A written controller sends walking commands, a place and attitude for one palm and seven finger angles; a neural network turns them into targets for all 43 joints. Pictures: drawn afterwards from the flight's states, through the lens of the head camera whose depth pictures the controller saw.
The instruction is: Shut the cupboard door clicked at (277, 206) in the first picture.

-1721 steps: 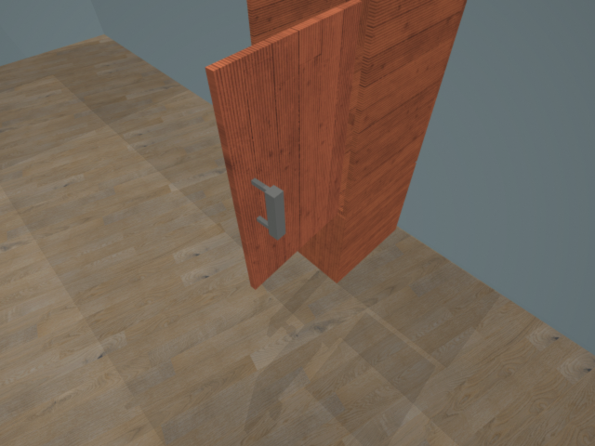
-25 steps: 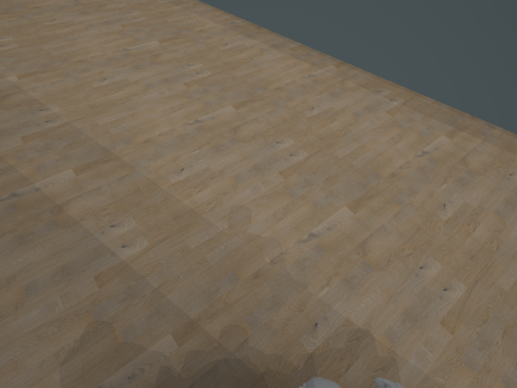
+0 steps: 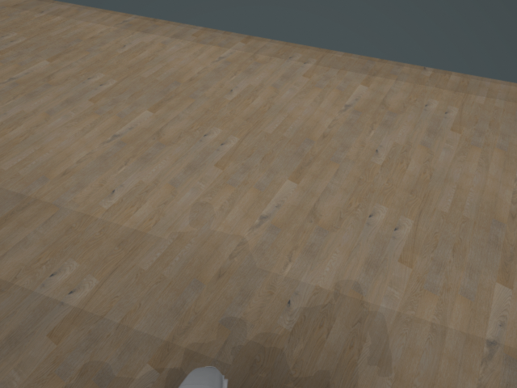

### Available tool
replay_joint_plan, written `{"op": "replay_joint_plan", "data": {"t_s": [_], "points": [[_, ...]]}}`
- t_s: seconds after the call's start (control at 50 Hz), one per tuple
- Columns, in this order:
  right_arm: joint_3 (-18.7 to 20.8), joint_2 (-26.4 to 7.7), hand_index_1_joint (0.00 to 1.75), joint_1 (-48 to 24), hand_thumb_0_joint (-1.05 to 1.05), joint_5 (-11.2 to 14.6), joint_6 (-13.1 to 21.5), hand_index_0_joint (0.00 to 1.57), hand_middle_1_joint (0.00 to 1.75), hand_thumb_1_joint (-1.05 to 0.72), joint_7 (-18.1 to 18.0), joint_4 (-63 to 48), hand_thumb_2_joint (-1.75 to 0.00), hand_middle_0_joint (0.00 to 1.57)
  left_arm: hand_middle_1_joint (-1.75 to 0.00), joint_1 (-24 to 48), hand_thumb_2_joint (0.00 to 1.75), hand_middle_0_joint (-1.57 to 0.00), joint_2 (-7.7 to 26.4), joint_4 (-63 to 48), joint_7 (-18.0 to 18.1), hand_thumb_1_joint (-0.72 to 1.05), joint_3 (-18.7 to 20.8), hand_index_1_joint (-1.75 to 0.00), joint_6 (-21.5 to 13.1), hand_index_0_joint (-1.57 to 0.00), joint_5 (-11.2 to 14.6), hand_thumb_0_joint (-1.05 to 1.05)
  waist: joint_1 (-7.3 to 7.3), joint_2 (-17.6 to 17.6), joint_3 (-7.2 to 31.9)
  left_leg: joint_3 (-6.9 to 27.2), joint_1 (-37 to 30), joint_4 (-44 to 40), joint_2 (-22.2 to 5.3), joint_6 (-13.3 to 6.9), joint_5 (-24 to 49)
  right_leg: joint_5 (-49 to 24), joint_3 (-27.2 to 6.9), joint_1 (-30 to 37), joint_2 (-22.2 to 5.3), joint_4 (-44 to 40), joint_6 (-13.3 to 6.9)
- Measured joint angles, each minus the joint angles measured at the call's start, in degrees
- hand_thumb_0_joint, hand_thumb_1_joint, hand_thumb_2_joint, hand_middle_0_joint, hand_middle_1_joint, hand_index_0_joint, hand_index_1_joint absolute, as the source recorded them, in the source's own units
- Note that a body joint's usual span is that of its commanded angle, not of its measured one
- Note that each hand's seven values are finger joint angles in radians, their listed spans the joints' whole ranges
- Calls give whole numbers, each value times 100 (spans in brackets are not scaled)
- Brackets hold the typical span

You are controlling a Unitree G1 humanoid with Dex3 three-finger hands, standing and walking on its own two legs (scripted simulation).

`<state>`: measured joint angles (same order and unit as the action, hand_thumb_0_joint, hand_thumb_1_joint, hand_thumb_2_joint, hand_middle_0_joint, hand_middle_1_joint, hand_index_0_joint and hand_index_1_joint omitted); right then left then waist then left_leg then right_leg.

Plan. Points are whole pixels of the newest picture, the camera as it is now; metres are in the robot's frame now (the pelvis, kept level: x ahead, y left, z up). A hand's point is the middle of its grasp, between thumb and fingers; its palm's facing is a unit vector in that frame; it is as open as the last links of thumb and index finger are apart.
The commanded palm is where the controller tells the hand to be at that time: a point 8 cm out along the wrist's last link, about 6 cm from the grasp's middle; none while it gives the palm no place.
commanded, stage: turn to face it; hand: left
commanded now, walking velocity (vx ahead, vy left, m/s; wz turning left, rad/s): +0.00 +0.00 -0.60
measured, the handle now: out of the picture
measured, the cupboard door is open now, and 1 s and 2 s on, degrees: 61 61 61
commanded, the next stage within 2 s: none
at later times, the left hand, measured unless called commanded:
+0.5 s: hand (141, 363) +0.17 +0.22 -0.16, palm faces -0.30 -0.93 -0.23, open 7.4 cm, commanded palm none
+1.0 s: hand (180, 380) +0.15 +0.15 -0.17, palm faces -0.52 -0.83 -0.22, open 7.4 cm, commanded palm none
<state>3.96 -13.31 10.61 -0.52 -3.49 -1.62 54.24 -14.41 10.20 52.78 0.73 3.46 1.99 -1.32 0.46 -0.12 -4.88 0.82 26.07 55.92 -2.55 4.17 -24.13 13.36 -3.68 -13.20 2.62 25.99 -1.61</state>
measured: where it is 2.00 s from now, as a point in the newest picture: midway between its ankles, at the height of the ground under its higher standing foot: outside the picture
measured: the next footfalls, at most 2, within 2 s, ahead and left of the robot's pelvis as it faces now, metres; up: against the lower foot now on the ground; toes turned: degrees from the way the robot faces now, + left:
left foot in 0.14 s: +0.07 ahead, +0.15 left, +0.00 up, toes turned -5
right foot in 0.62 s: -0.03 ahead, -0.09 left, +0.00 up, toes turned -29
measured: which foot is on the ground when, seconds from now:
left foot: up 0.00-0.12, down 0.14-0.62, up 0.64-1.00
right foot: down 0.00-0.14, up 0.16-0.60, down 0.62-1.00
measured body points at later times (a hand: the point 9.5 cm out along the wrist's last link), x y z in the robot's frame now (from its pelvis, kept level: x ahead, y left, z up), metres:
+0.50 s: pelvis -0.01 +0.05 +0.00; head +0.04 +0.06 +0.45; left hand +0.18 +0.27 -0.14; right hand -0.04 -0.21 -0.13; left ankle +0.03 +0.15 -0.74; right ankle -0.07 -0.09 -0.68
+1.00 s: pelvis -0.01 +0.02 +0.00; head +0.03 +0.00 +0.44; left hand +0.18 +0.19 -0.15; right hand -0.08 -0.25 -0.14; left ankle +0.06 +0.14 -0.71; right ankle -0.07 -0.07 -0.74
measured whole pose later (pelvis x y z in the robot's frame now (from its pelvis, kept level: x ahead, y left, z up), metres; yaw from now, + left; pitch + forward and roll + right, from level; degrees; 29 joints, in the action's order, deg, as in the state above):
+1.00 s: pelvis -0.01 +0.02 +0.00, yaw -35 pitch +2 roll +0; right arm 3.2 -13.3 8.8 -0.3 -3.0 -1.2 50.4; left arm -12.7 11.4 51.3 -0.2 3.5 2.7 -1.5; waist 1.2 -0.8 -4.2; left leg -0.5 23.3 45.8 -2.2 4.6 -24.1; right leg 13.7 -5.5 -16.2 3.1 28.4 -1.5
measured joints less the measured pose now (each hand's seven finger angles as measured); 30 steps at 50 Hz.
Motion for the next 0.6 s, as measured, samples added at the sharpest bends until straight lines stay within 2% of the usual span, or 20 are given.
{"op": "replay_joint_plan", "data": {"t_s": [0.08, 0.14, 0.16, 0.2, 0.22, 0.26, 0.32, 0.44, 0.54, 0.6], "points": [[-33, 65, 30, -150, 1, 33, 59, 20, 30, -91, -2, -153, -90, 20, -30, 45, 89, -20, 134, -39, -34, 90, 61, -30, 60, -20, -33, 0, 69, -125, 33, 0, -301, -964, 61, -22, -19, 49, -301, -127, 6, 170, 127], [-98, 97, 30, -175, 1, 50, 205, 20, 30, -91, -1, -317, -90, 20, -30, 54, 89, -20, 246, -75, -47, 90, 109, -30, 140, -20, -1, 0, 65, -164, 118, -30, -835, -2301, 99, -97, 656, 222, -524, -369, 81, 564, 289], [-116, 132, 30, -186, 1, 27, 266, 20, 30, -91, -8, -337, -90, 20, -30, 105, 89, -20, 304, -66, -55, 90, 127, -30, 176, -20, 30, 0, 49, -211, 110, -90, -833, -2337, 117, -215, 879, 580, -547, -516, 82, 899, 284], [-202, 216, 30, -182, 1, -33, 290, 20, 30, -91, -2, -388, -90, 20, -30, 209, 89, -20, 430, -68, -68, 90, 162, -30, 247, -20, 37, 0, 76, -290, 42, -279, -873, -2205, 75, -427, 810, 1376, -325, -874, 58, 1936, 295], [-243, 254, 30, -151, 1, -61, 291, 20, 30, -91, 3, -410, -90, 20, -30, 240, 89, -20, 484, -87, -86, 91, 185, -30, 264, -20, 19, 0, 80, -295, 29, -356, -938, -2243, 20, -482, 771, 1529, -165, -1041, 43, 2452, 324], [-303, 310, 30, -65, 1, -94, 279, 20, 30, -91, -5, -437, -90, 20, -30, 316, 89, -20, 577, -127, -146, 91, 230, -30, 282, -20, 1, 1, 68, -268, 19, -460, -1077, -2432, -87, -520, 804, 1532, 119, -1295, -28, 3276, 395], [-340, 336, 30, 37, 1, -99, 261, 20, 30, -90, -21, -422, -90, 20, -30, 415, 89, -20, 660, -220, -220, 91, 263, -30, 290, -20, 2, 0, 68, -202, -2, -631, -1241, -2719, -219, -522, 945, 1302, 365, -1450, -203, 3790, 493], [-277, 285, 30, 217, 1, -83, 282, 21, 30, -90, -8, -320, -90, 21, -30, 558, 90, -20, 651, -287, -260, 91, 249, -30, 339, -20, 9, 0, -12, -109, -7, -1080, -1383, -2874, -409, -489, 980, 1121, 501, -1302, -494, 3397, 581], [-170, 119, 30, 352, 1, -95, 245, 21, 30, -90, 39, -207, -90, 21, -30, 714, 90, -20, 494, -311, -278, 91, 151, -30, 320, -20, 12, 0, -161, 52, -33, -1409, -1336, -2575, -625, -367, 808, 1206, 689, -811, -519, 2213, 481], [-99, -25, 30, 447, 1, -72, 192, 21, 30, -90, 71, -148, -90, 20, -30, 743, 90, -20, 396, -374, -290, 91, 77, -30, 234, -20, 20, 0, -202, 151, 3, -1594, -1201, -2123, -785, -226, 571, 617, 828, -325, -448, 1158, 347]]}}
